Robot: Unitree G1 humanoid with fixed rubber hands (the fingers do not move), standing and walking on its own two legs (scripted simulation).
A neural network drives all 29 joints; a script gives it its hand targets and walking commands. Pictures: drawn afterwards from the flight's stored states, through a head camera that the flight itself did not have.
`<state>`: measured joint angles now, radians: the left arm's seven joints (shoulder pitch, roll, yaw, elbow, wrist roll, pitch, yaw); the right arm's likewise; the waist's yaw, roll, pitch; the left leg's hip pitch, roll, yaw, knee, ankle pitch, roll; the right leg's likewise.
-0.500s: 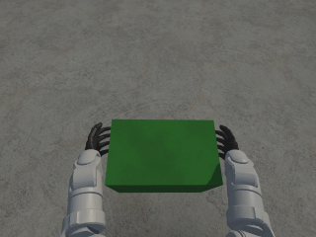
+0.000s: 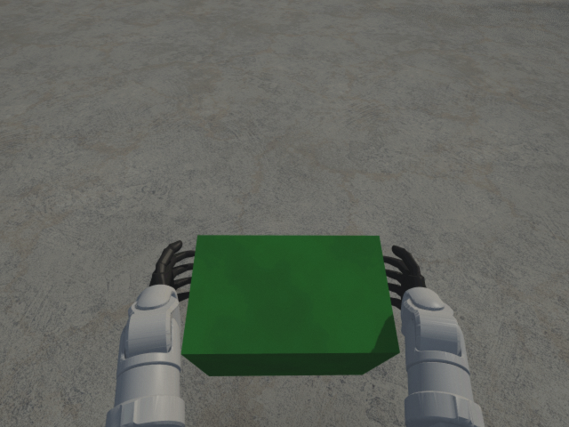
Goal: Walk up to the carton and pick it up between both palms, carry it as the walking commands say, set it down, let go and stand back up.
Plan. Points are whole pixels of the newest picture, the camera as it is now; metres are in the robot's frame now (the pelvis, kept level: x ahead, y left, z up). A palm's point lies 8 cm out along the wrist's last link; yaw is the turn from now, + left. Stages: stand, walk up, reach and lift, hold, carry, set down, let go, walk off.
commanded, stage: reach and lift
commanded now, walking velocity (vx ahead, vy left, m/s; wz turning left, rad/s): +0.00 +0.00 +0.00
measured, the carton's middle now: (287, 311) +0.32 +0.01 -0.04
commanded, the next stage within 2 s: hold in 1.18 s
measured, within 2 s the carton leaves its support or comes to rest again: neither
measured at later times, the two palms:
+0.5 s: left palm (171, 286) +0.29 +0.18 +0.05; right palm (422, 301) +0.29 -0.17 +0.05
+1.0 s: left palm (171, 288) +0.29 +0.18 +0.05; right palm (422, 304) +0.29 -0.17 +0.05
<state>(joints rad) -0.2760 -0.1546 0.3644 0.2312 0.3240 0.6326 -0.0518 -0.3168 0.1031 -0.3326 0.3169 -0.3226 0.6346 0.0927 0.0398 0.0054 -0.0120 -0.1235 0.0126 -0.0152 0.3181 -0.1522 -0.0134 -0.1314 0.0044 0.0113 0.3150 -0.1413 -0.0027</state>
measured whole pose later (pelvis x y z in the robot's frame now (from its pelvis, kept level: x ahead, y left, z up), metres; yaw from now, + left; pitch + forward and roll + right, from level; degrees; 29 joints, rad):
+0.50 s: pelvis +0.00 +0.01 +0.00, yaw +0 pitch -6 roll +0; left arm -0.26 -0.15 0.33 0.20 0.33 0.70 -0.04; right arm -0.28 0.12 -0.31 0.24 -0.33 0.70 0.08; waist 0.00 0.00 0.02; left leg -0.02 0.01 0.00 0.26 -0.14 -0.01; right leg -0.03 0.00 0.02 0.26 -0.13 0.01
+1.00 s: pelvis +0.01 +0.00 +0.00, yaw +0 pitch -6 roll +0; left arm -0.23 -0.14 0.31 0.18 0.34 0.70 -0.05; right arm -0.23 0.14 -0.30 0.18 -0.33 0.71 0.06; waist -0.01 0.00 0.01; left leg -0.02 0.01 -0.01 0.25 -0.14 -0.01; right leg -0.02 0.00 0.01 0.25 -0.13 0.01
